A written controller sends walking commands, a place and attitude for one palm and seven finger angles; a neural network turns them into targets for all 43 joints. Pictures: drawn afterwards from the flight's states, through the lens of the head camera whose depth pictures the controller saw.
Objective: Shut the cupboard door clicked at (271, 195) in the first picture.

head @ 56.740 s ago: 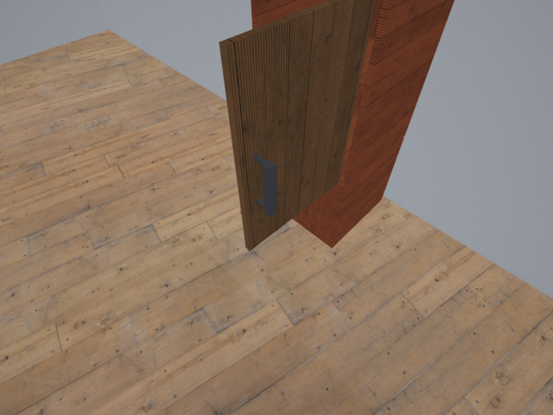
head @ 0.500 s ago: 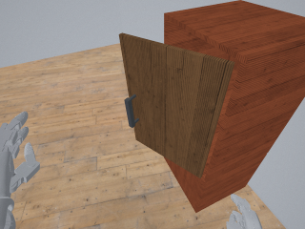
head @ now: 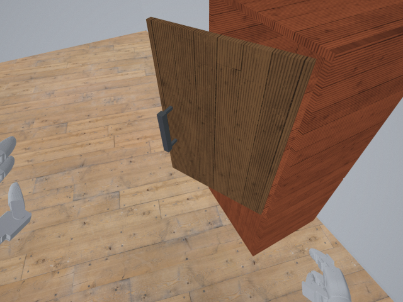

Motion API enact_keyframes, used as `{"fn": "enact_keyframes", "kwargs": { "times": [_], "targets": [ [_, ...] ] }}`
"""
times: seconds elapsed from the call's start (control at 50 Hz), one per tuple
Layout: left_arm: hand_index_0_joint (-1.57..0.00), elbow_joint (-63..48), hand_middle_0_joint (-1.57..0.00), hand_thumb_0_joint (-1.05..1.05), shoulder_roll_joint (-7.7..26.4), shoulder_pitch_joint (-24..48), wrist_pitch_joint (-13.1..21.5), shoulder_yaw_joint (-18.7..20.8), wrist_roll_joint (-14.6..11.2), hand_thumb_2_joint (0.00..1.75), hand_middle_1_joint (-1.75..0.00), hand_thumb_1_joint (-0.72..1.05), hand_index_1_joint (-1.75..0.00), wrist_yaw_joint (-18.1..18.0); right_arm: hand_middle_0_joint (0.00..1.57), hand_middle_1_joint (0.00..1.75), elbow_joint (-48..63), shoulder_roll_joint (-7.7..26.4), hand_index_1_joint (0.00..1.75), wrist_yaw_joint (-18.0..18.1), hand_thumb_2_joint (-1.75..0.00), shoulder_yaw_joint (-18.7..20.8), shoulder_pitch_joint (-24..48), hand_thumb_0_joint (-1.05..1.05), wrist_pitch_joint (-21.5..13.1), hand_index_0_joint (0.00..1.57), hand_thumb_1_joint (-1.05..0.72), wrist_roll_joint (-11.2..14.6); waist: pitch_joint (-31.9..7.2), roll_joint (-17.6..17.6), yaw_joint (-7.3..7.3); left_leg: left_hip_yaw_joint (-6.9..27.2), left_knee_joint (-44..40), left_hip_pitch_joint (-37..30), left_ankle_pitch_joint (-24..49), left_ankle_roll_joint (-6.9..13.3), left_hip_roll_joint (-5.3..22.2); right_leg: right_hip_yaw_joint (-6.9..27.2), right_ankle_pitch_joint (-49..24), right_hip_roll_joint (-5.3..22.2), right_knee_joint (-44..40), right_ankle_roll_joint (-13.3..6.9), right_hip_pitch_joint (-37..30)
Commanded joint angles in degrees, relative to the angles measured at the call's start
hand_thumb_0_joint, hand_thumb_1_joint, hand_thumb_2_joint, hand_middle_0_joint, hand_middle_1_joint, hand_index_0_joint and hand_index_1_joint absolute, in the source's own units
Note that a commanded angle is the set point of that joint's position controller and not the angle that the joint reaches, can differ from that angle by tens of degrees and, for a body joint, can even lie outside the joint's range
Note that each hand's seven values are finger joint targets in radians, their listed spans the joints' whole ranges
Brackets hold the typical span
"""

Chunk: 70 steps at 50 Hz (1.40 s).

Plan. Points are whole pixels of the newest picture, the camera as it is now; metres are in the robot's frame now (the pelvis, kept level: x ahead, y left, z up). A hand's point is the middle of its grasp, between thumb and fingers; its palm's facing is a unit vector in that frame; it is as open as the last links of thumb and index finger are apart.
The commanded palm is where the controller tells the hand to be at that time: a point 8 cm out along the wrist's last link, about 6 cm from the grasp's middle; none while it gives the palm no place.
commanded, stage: step back with the hand held close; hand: left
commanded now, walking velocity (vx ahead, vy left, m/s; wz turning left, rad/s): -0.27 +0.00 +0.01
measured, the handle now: (168, 129) +0.64 +0.16 -0.08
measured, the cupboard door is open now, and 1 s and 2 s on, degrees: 29 29 29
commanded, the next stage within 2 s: stop stepping back and stand still in 0.80 s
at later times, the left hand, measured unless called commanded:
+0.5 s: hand out of the picture +0.06 +0.29 +0.17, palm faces +0.53 -0.69 -0.49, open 7.4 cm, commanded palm +0.00 +0.32 +0.18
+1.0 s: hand out of the picture -0.11 +0.31 +0.18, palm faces +0.58 -0.70 -0.40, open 7.4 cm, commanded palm -0.13 +0.34 +0.18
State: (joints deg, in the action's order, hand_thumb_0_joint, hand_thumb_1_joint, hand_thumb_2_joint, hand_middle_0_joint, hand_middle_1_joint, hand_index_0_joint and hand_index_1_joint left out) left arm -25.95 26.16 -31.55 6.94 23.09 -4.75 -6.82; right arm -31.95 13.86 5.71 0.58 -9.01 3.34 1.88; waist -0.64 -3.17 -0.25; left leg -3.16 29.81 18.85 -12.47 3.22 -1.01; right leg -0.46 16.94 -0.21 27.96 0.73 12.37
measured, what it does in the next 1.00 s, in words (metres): walks backwards: right foot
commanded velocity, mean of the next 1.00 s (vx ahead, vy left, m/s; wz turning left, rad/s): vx -0.27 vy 0.01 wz -0.10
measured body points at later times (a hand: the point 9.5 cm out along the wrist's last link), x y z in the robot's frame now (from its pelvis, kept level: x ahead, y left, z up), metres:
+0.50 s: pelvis -0.10 +0.00 -0.02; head -0.08 +0.01 +0.43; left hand +0.03 +0.32 +0.19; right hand +0.09 -0.22 -0.10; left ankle +0.03 +0.09 -0.73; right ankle -0.05 -0.13 -0.74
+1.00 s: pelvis -0.25 +0.03 -0.02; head -0.25 +0.05 +0.43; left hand -0.14 +0.34 +0.20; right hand -0.04 -0.17 -0.10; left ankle -0.14 +0.11 -0.70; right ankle -0.31 -0.12 -0.74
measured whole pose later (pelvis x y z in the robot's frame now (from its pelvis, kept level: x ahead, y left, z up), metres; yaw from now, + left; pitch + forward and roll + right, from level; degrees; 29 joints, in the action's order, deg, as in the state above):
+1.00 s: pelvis -0.25 +0.03 -0.02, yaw +5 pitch +0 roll -1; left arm -35.5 26.0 -30.6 14.6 25.7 -3.3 -8.7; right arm -39.0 10.3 2.4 0.2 -10.5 -4.0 0.9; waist -1.4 2.7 -5.9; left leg -7.0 54.8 37.4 -21.9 -2.8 2.4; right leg 1.7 28.2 -0.1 39.4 0.7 11.4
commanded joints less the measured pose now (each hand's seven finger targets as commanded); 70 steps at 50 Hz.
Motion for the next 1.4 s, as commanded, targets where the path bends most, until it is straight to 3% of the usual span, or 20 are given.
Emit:
{"fn": "enact_keyframes", "kwargs": {
  "times": [0.0,0.18,0.34,0.42,0.5,0.58,0.66,0.8,0.84,0.88,0.96,1.0,1.04,1.08,1.12,1.28,1.32,1.34,1.36,1.38],
  "targets": [
    [-0.2,-9.23,-0.2,0.0,9.92,-1.26,3.42,8.76,-0.55,0.9,-0.3,0.9,-0.3,-1.72,0.2,0.3,9.53,7.01,0.3,0.31,-0.9,2.0,4.71,0.0,-2.78,0.2,-0.9,-0.12,-9.54,0.65,-0.16,6.89,-4.7,-2.2,17.1,-0.2,7.13,1.47,-19.54,2.63,0.15,0.07,-3.32],
    [-0.2,-11.86,-0.2,0.0,9.42,2.87,6.77,9.86,1.58,0.9,-0.3,0.9,-0.3,-1.95,0.2,0.3,9.96,8.38,0.3,0.58,-0.9,1.8,4.72,0.0,-5.75,0.2,-0.9,-0.72,-4.55,-4.96,-0.25,13.59,-15.95,22.97,-23.5,3.32,10.69,1.16,-7.17,-1.42,8.21,0.77,-15.13],
    [-0.2,-14.83,-0.2,0.0,11.07,4.42,8.8,12.59,3.25,0.9,-0.3,0.9,-0.3,-1.92,0.2,0.3,9.07,8.88,0.3,-0.2,-0.9,2.79,3.14,0.0,-8.41,0.2,-0.9,-1.65,-5.55,-8.08,-0.5,15.39,-17.47,28.56,-34.44,3.45,12.26,0.43,0.37,-4.08,14.01,-0.24,-17.25],
    [-0.2,-16.66,-0.2,0.0,9.85,2.26,9.66,11.76,2.06,0.9,-0.3,0.9,-0.3,-2.16,0.2,0.3,9.05,7.3,0.3,-0.78,-0.9,2.77,2.46,0.0,-8.88,0.2,-0.9,-1.29,-5.84,-1.91,0.12,9.28,-6.97,18.85,-26.32,0.77,7.87,7.98,2.38,0.13,5.43,-3.09,-4.32],
    [-0.2,-16.02,-0.2,0.0,10.31,4.69,9.88,9.85,1.61,0.9,-0.3,0.9,-0.3,-3.31,0.2,0.3,5.86,5.18,0.3,-1.27,-0.9,2.44,0.19,0.0,-8.69,0.2,-0.9,-1.84,-5.28,10.56,1.46,2.53,11.64,0.12,-11.33,-3.63,2.77,20.91,4.46,13.03,-8.55,-7.74,17.33],
    [-0.2,-13.77,-0.2,0.0,10.25,10.2,9.0,7.78,2.04,0.9,-0.3,0.9,-0.3,-4.1,0.2,0.3,4.77,5.14,0.3,-0.49,-0.9,2.29,0.52,0.0,-8.53,0.2,-0.9,-1.63,-3.4,10.29,2.22,4.13,6.71,-3.97,-8.8,-2.46,3.74,13.79,2.55,9.26,-6.08,-4.23,21.95],
    [-0.2,-11.39,-0.2,0.0,9.75,10.5,10.16,10.6,2.73,0.9,-0.3,0.9,-0.3,-3.67,0.2,0.3,5.91,6.75,0.3,0.77,-0.9,2.24,4.95,0.0,-10.47,0.2,-0.9,-1.76,-2.05,-12.83,-0.17,22.63,-24.16,25.95,-36.09,5.15,22.06,0.21,7.69,-6.42,29.91,0.81,-2.82],
    [-0.2,-18.06,-0.2,0.0,11.59,1.68,9.86,12.81,-1.33,0.9,-0.3,0.9,-0.3,-1.98,0.2,0.3,7.13,4.81,0.3,-3.11,-0.9,3.7,7.02,0.0,-11.6,0.2,-0.9,-0.59,-13.33,-13.63,-2.29,-0.15,-17.96,9.99,-20.75,-4.98,16.62,-7.11,18.92,-5.65,21.12,-2.72,-3.06],
    [-0.2,-18.52,-0.2,0.0,13.5,1.07,9.73,14.89,-1.98,0.9,-0.3,0.9,-0.3,-2.14,0.2,0.3,6.23,4.03,0.3,-3.19,-0.9,3.56,5.94,0.0,-10.98,0.2,-0.9,-0.95,-12.4,-8.16,-1.65,-3.16,-6.58,5.31,-20.38,-8.14,14.52,-0.74,20.68,0.24,3.61,-5.32,1.75],
    [-0.2,-21.45,-0.2,0.0,14.74,6.53,11.67,13.0,0.09,0.9,-0.3,0.9,-0.3,-3.09,0.2,0.3,3.66,2.9,0.3,-3.22,-0.9,2.63,4.88,0.0,-11.02,0.2,-0.9,-0.93,-4.28,16.51,-1.12,-2.16,30.2,-2.99,-10.82,-9.46,4.27,35.05,19.87,22.43,-21.59,-13.01,27.76],
    [-0.2,-16.91,-0.2,0.0,11.93,16.59,7.85,8.51,1.33,0.9,-0.3,0.9,-0.3,-3.97,0.2,0.3,3.57,4.06,0.3,-1.2,-0.9,2.18,2.4,0.0,-11.37,0.2,-0.9,-0.28,-1.67,15.89,1.35,5.03,22.91,6.41,-10.76,-5.15,5.61,18.26,-30.64,15.49,-2.31,-10.74,8.25],
    [-0.2,-10.46,-0.2,0.0,8.73,18.15,6.11,5.42,1.66,0.9,-0.3,0.9,-0.3,-3.81,0.2,0.3,1.46,4.7,0.3,0.06,-0.9,1.28,0.31,0.0,-11.18,0.2,-0.9,-0.69,-2.39,2.06,3.05,-0.42,3.13,-6.93,0.13,-4.01,2.07,7.11,-26.86,8.84,5.81,-4.76,9.41],
    [-0.2,-7.46,-0.2,0.0,7.08,21.32,5.33,3.18,2.35,0.9,-0.3,0.9,-0.3,-3.63,0.2,0.3,2.29,7.78,0.3,0.14,-0.9,2.02,0.01,0.0,-12.41,0.2,-0.9,-0.83,-1.35,-13.55,2.05,15.3,-7.48,-8.35,11.46,0.88,15.84,1.83,-2.47,1.26,17.96,0.72,12.41],
    [-0.2,-6.05,-0.2,0.0,5.91,24.43,6.02,1.96,2.54,0.9,-0.3,0.9,-0.3,-3.68,0.2,0.3,3.42,6.71,0.3,-0.39,-0.9,1.3,0.94,0.0,-12.95,0.2,-0.9,-0.68,2.59,-5.76,1.39,21.09,-19.29,2.28,-18.83,3.07,20.39,3.53,11.3,-0.69,17.53,0.66,7.99],
    [-0.2,-9.87,-0.2,0.0,7.26,16.01,5.52,4.05,2.12,0.9,-0.3,0.9,-0.3,-3.33,0.2,0.3,3.8,5.65,0.3,-1.19,-0.9,1.49,1.29,0.0,-12.8,0.2,-0.9,-1.34,-0.65,-7.4,1.42,24.08,-27.27,4.43,-34.2,-1.75,18.98,0.9,10.13,-3.31,23.98,0.09,7.06],
    [-0.2,-25.14,-0.2,0.0,12.14,-6.13,4.48,10.0,0.8,0.9,-0.3,0.9,-0.3,-3.42,0.2,0.3,8.18,3.74,0.3,-2.52,-0.9,1.42,2.53,0.0,-8.76,0.2,-0.9,-2.55,-8.31,-12.52,-0.15,2.81,-19.69,6.84,-25.77,-5.8,11.03,-10.94,12.27,-7.69,3.71,-3.82,-12.61],
    [-0.2,-22.02,-0.2,0.0,13.99,-4.79,3.09,11.73,0.95,0.9,-0.3,0.9,-0.3,-3.65,0.2,0.3,6.87,2.82,0.3,-1.83,-0.9,1.46,1.09,0.0,-7.48,0.2,-0.9,-2.33,-7.24,-3.37,0.17,-2.64,-3.05,12.67,-20.4,-6.31,6.43,-4.46,12.35,-1.17,-6.73,-7.38,-16.73],
    [-0.2,-19.41,-0.2,0.0,15.01,-3.26,2.64,13.2,1.21,0.9,-0.3,0.9,-0.3,-3.94,0.2,0.3,5.48,2.28,0.3,-1.76,-0.9,1.97,0.06,0.0,-6.74,0.2,-0.9,-1.75,-5.84,7.28,0.83,-5.05,14.12,13.78,-14.45,-5.29,4.21,9.36,13.8,9.91,-12.02,-11.67,-9.72],
    [-0.2,-20.29,-0.2,0.0,14.29,2.73,3.11,12.26,0.99,0.9,-0.3,0.9,-0.3,-4.1,0.2,0.3,4.67,3.78,0.3,-1.52,-0.9,2.45,0.52,0.0,-6.55,0.2,-0.9,-1.58,-0.77,11.81,0.99,0.09,27.54,21.3,-12.53,-4.41,3.52,23.09,17.66,20.3,-19.17,-16.28,-3.49],
    [-0.2,-17.91,-0.2,0.0,16.63,6.5,4.58,15.25,0.7,0.9,-0.3,0.9,-0.3,-4.4,0.2,0.3,3.34,4.9,0.3,-1.25,-0.9,2.64,0.1,0.0,-7.26,0.2,-0.9,-2.1,2.74,9.74,1.93,2.55,34.8,23.68,-9.68,-4.79,4.51,23.34,13.8,22.54,-20.7,-17.78,0.27]
  ]
}}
